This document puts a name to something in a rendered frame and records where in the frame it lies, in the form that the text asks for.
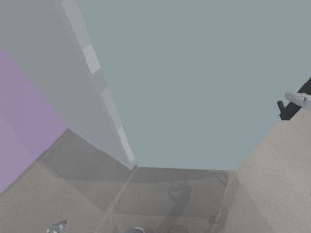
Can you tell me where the robot left hand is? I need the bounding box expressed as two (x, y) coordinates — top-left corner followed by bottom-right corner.
(47, 220), (67, 233)

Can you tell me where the handle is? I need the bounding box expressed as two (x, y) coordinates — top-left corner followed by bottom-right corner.
(277, 78), (311, 121)

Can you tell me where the fridge door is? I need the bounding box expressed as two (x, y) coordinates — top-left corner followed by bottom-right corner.
(76, 0), (311, 171)

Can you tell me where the robot right hand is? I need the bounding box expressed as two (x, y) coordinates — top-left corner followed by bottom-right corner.
(284, 91), (311, 111)

